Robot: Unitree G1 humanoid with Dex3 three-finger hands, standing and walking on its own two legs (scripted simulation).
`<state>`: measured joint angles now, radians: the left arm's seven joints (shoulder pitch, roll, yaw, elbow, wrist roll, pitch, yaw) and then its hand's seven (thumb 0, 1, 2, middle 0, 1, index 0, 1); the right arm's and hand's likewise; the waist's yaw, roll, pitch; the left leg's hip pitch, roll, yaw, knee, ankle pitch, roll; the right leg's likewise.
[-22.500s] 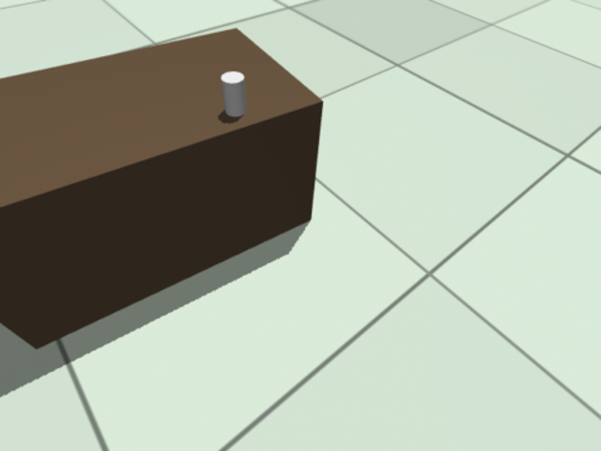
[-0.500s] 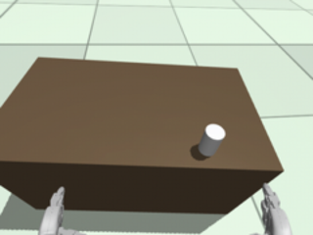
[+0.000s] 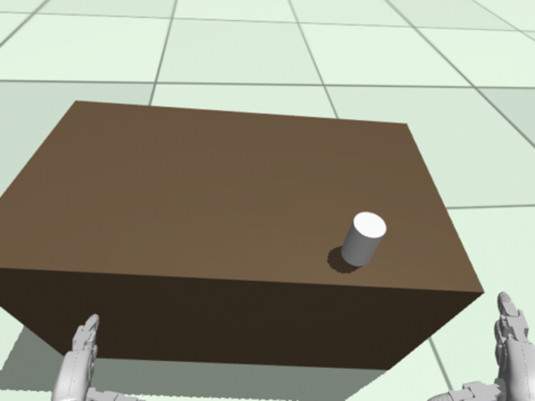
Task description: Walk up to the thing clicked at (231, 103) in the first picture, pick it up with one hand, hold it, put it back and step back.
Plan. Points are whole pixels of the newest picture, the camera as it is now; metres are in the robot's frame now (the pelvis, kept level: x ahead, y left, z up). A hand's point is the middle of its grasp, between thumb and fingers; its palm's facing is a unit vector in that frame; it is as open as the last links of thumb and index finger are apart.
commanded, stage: home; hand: right
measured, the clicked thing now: (362, 239) +0.45 -0.22 -0.09
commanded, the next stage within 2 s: none
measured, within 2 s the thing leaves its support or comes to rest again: neither
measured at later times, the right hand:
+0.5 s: hand (375, 369) +0.19 -0.18 -0.07, palm faces +0.08 +0.98 -0.20, open 17.3 cm
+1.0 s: hand out of the picture +0.13 -0.26 -0.13, palm faces -0.06 +0.92 -0.38, open 17.2 cm
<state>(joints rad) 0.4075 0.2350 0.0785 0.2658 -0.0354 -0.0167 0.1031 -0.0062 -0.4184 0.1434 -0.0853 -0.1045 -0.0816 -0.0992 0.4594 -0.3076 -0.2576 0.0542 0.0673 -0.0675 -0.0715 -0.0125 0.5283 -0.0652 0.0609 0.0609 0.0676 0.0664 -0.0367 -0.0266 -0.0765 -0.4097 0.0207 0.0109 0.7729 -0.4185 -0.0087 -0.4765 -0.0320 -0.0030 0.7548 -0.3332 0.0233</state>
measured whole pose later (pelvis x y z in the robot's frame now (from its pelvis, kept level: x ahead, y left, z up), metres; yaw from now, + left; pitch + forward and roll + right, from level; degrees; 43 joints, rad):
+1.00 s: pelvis +0.01 -0.02 +0.00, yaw +0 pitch +1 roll +0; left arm 0.19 0.34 0.02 0.82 0.04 -0.01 0.00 0.01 0.90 0.90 -0.21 -0.31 -0.20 -0.30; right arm 0.28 -0.35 -0.01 0.69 -0.04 -0.01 -0.02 -0.01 0.50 -0.07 0.06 0.06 0.07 0.06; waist 0.02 -0.01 0.00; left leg -0.35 0.03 0.00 0.79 -0.45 -0.03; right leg -0.43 -0.02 -0.02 0.80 -0.39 0.00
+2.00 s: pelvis +0.00 -0.01 +0.04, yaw +0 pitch -2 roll +0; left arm 0.12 0.35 0.00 1.18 0.01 -0.01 -0.01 0.01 0.91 0.90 -0.20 -0.31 -0.20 -0.30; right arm 0.16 -0.35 0.03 1.12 -0.01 -0.02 0.00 0.00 0.51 -0.06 0.06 0.05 0.06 0.06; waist 0.00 -0.01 0.05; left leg -0.10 0.03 0.01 0.36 -0.21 -0.02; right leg -0.17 -0.02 -0.01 0.35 -0.14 0.01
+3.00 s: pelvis +0.01 +0.00 +0.04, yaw +0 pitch -2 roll +0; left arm 0.10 0.34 0.00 1.16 0.01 -0.01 -0.01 0.01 0.91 0.90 -0.21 -0.31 -0.20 -0.30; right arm 0.13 -0.35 0.01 1.13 -0.01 -0.01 0.00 0.00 0.39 -0.18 0.12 0.14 0.12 0.14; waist 0.00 -0.01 0.05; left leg -0.06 0.02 0.01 0.31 -0.21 -0.02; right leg -0.14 -0.03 -0.01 0.32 -0.14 0.02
